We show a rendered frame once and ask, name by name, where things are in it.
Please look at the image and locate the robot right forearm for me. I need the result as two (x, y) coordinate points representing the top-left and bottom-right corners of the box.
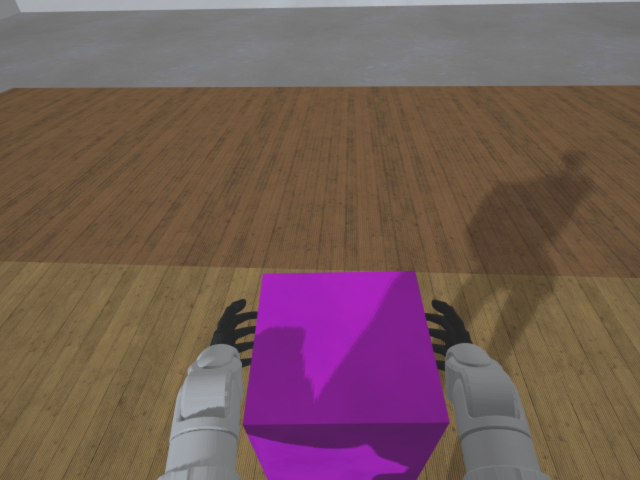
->
(445, 343), (551, 480)

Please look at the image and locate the carton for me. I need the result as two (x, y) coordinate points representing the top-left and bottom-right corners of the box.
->
(243, 271), (450, 480)

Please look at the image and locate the right robot hand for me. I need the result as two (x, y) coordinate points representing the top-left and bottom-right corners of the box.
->
(425, 299), (473, 371)

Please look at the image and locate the left robot hand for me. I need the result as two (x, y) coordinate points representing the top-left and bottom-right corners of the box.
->
(210, 299), (258, 368)

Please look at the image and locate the robot left forearm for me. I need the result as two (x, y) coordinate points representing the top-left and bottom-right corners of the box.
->
(157, 344), (243, 480)

